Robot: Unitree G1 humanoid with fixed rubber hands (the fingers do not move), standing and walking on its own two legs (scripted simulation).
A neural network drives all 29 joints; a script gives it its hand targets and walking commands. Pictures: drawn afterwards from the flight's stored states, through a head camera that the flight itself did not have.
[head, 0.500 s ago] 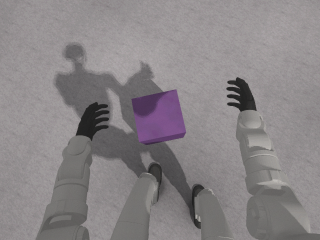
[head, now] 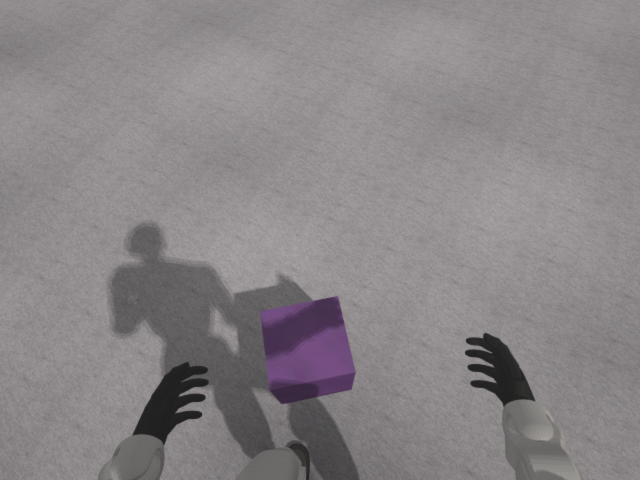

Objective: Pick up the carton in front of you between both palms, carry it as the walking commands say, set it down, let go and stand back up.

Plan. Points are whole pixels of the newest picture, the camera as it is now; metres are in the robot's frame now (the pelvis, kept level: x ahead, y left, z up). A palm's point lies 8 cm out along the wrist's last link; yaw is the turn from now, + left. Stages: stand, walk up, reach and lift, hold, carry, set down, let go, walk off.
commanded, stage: let go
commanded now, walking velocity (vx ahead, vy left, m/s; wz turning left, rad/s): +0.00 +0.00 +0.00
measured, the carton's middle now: (308, 352) +0.40 +0.10 -0.64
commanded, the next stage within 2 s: stand in 0.58 s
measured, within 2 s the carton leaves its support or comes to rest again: neither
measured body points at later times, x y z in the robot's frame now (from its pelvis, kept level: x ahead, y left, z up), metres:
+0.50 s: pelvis +0.01 -0.02 +0.00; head +0.01 -0.01 +0.45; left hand +0.18 +0.23 -0.07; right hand +0.18 -0.24 -0.07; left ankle +0.04 +0.12 -0.73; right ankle -0.06 -0.13 -0.73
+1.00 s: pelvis +0.02 +0.02 +0.00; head +0.04 +0.05 +0.45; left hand +0.16 +0.30 -0.12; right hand +0.14 -0.29 -0.08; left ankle +0.04 +0.12 -0.73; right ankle -0.06 -0.13 -0.73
